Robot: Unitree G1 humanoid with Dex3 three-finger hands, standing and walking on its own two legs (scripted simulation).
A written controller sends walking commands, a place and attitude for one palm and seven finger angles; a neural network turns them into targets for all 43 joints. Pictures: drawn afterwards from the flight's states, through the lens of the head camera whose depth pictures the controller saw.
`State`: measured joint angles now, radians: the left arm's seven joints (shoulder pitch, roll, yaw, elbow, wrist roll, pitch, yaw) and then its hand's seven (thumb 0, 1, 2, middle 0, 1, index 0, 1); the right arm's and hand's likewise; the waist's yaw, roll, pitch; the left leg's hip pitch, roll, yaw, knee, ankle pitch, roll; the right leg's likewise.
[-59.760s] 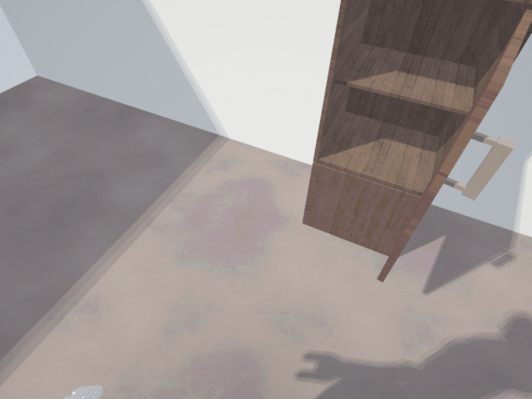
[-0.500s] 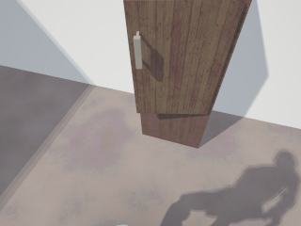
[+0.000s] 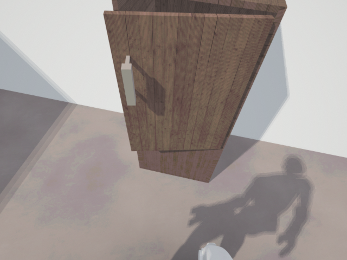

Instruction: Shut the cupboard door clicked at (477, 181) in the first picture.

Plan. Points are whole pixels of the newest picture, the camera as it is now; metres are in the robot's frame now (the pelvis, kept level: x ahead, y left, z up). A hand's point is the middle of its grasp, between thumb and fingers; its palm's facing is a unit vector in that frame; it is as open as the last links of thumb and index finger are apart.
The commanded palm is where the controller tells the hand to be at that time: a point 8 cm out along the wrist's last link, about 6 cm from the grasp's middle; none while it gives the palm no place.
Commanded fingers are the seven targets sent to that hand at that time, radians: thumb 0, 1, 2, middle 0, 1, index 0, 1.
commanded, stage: take the last steps up to it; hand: left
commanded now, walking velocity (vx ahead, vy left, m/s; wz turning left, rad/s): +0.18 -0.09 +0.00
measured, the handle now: (129, 81) +0.56 +0.15 +0.08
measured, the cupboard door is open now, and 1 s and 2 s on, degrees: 16 16 16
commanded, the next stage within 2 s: come to a stop and stand still in 0.04 s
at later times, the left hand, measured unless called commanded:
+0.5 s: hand (121, 247) +0.18 +0.14 -0.19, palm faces +0.08 -0.97 -0.21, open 7.3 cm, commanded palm none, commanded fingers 0.00 0.90 0.90 -0.20 -0.30 -0.20 -0.30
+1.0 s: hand out of the picture +0.10 +0.14 -0.18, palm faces +0.01 -0.97 -0.23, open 7.4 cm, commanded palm none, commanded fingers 0.00 0.90 0.90 -0.20 -0.30 -0.20 -0.30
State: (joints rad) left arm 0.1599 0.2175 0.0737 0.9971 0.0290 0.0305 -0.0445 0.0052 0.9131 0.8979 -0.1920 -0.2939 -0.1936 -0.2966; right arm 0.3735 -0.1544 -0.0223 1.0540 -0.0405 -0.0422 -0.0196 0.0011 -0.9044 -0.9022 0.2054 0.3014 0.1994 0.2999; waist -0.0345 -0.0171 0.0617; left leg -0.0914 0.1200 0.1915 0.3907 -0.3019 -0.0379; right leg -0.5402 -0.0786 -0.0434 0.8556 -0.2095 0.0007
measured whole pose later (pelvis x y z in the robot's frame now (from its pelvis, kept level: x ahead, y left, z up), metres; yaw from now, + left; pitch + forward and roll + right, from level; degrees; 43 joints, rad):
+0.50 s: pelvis +0.13 -0.05 -0.01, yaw +1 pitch +0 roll -1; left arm 0.17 0.17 0.06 1.01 0.03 0.02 0.04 0.00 0.92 0.90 -0.20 -0.29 -0.20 -0.30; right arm 0.08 -0.19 -0.04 0.96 -0.01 0.05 -0.01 0.00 -0.91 -0.90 0.20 0.30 0.19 0.30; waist 0.02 0.00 0.09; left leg -0.40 0.00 0.04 0.72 -0.36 -0.04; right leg -0.25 -0.03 -0.12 0.51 -0.26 -0.02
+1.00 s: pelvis +0.07 -0.06 -0.01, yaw +0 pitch +0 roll +0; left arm 0.26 0.20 0.04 1.03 0.02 0.05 0.02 0.00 0.91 0.90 -0.19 -0.29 -0.20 -0.30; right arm 0.24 -0.17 -0.04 1.05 -0.01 0.05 -0.01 0.00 -0.90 -0.90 0.21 0.30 0.20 0.30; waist -0.02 0.00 0.02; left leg -0.37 0.02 0.07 0.47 -0.14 0.02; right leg -0.14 -0.03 0.00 0.46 -0.33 0.00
